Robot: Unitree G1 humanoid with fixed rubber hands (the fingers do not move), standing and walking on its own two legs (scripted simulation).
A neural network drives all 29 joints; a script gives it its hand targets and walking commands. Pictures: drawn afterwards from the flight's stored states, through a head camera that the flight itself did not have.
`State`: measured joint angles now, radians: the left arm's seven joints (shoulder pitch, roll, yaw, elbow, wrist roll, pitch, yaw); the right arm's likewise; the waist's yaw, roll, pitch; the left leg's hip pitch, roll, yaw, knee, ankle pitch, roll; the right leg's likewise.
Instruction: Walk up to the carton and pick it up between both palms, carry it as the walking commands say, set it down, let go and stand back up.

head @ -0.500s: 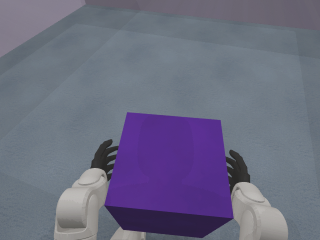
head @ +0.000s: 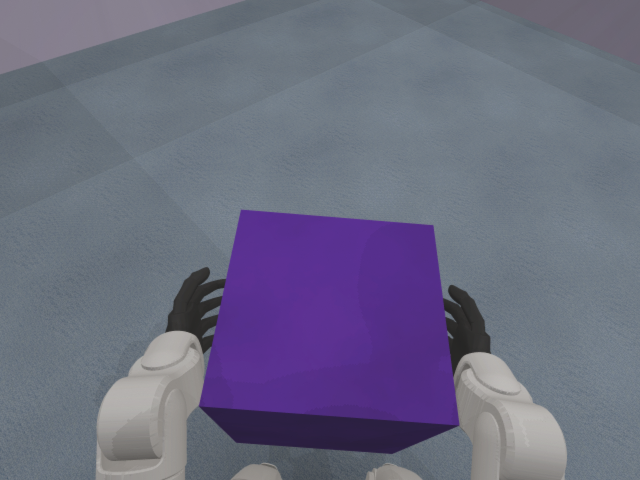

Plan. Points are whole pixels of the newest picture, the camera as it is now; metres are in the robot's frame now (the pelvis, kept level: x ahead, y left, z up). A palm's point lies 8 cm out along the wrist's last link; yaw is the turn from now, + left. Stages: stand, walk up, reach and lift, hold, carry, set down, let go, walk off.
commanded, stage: carry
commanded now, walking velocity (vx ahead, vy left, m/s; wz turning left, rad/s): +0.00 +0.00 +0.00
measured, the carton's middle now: (324, 345) +0.27 +0.03 +0.02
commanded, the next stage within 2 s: none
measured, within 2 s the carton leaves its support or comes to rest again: neither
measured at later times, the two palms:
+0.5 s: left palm out of the picture +0.07 +0.16 +0.09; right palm out of the picture +0.09 -0.13 +0.10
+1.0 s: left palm out of the picture -0.02 +0.14 +0.08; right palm out of the picture -0.02 -0.16 +0.08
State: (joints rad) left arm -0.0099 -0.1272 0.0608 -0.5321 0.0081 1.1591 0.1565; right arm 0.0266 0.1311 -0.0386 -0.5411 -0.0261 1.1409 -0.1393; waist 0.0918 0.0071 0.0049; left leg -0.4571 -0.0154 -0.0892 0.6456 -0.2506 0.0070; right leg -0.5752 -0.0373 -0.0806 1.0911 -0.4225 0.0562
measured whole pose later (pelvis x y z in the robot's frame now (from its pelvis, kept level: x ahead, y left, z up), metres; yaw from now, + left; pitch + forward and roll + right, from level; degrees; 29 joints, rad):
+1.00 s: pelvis -0.26 -0.01 -0.01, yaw +3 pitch +0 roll +0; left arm -0.03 -0.13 0.05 -0.47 0.03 1.20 0.14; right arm 0.01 0.13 -0.07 -0.52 -0.03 1.22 -0.15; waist -0.03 0.00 -0.04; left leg -0.49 0.04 0.05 0.64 -0.21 0.01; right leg -0.55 -0.04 -0.11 0.64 -0.27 -0.04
